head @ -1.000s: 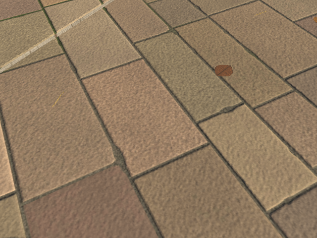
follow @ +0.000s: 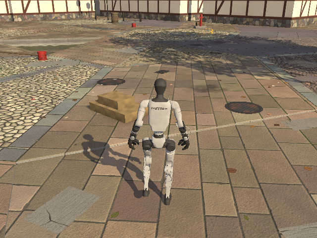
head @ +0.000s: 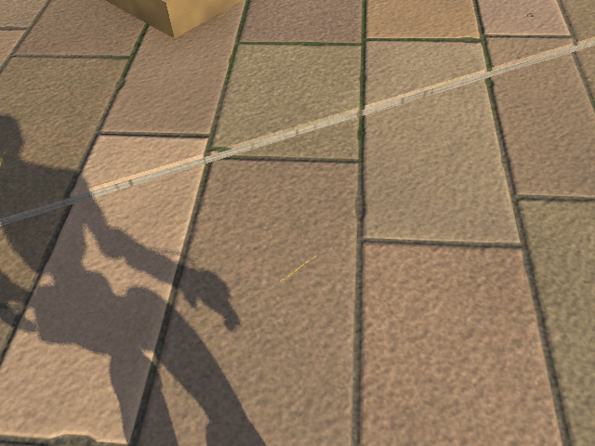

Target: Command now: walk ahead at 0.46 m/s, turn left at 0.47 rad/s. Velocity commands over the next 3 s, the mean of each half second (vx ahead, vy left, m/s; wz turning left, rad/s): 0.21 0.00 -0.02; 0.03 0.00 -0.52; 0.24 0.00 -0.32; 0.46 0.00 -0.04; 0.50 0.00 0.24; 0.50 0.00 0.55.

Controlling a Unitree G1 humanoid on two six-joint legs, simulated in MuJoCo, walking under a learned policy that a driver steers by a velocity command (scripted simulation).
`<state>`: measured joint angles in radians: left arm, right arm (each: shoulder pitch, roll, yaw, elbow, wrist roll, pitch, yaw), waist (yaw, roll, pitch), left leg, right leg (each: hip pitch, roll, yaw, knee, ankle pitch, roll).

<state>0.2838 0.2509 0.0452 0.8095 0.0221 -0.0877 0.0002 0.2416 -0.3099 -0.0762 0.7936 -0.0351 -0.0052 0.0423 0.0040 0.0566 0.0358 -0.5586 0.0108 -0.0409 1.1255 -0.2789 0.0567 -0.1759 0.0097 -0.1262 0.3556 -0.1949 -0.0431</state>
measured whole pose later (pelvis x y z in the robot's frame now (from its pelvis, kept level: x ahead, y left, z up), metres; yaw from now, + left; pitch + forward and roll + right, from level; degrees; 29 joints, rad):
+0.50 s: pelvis +0.14 +0.03 -0.01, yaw -5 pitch +0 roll +0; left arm 0.26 0.25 0.06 0.84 0.02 0.05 0.00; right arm 0.17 -0.20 -0.02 0.81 -0.02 -0.02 -0.04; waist 0.03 -0.03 0.06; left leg -0.30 0.02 0.15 0.41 -0.12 0.07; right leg -0.48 -0.03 -0.02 1.02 -0.42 0.01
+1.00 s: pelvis +0.13 +0.00 +0.00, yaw -22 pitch +2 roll +2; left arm 0.25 0.28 0.07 0.72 0.01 0.04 0.00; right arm 0.19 -0.28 -0.06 0.78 -0.02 0.05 -0.02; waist 0.01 0.02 0.04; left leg -0.46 -0.01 -0.03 0.91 -0.38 -0.04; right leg -0.27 0.09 0.10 0.43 -0.18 -0.08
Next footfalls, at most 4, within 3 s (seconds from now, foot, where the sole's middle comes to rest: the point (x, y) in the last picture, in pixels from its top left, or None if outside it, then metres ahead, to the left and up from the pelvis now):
0.24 left None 0.25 0.12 -0.78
0.68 right None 0.16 -0.09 -0.78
1.18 left None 0.22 0.09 -0.78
1.62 right None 0.30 -0.22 -0.78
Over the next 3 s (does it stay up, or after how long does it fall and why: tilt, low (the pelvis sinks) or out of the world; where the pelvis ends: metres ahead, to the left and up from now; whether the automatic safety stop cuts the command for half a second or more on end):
stays up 0.89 -0.43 0.00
